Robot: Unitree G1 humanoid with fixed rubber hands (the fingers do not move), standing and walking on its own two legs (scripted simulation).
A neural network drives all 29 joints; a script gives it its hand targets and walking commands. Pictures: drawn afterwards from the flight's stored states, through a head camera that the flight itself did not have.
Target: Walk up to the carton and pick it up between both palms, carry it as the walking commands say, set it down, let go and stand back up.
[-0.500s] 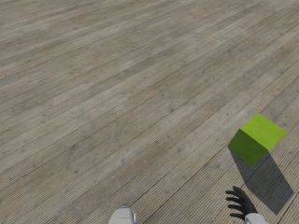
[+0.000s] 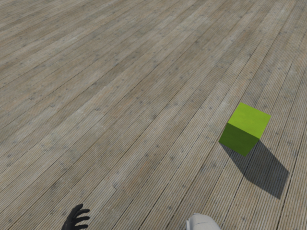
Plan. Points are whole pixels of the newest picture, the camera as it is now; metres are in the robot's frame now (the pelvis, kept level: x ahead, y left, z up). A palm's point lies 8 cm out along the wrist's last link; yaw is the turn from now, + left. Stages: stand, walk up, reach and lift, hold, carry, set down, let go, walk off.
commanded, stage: walk up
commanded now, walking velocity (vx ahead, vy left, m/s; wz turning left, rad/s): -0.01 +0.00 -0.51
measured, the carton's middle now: (242, 129) +0.73 -0.60 -0.64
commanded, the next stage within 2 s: none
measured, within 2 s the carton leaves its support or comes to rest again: neither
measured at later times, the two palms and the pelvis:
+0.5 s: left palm (87, 211) +0.19 +0.22 -0.11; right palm out of the picture -0.02 -0.28 -0.11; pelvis +0.02 +0.00 +0.01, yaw -16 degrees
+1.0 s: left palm (143, 177) +0.27 +0.05 -0.10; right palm out of the picture +0.10 -0.42 -0.13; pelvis +0.15 -0.17 +0.01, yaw -31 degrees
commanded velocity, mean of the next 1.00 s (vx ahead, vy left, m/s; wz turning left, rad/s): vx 0.38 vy -0.03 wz -0.48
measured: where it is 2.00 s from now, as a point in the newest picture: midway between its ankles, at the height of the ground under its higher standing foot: (209, 186)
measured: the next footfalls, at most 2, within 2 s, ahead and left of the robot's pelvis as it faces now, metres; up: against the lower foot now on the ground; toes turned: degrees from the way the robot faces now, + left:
right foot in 0.04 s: +0.09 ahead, -0.13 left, +0.00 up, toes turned -8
left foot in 0.40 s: +0.07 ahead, +0.13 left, +0.00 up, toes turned -9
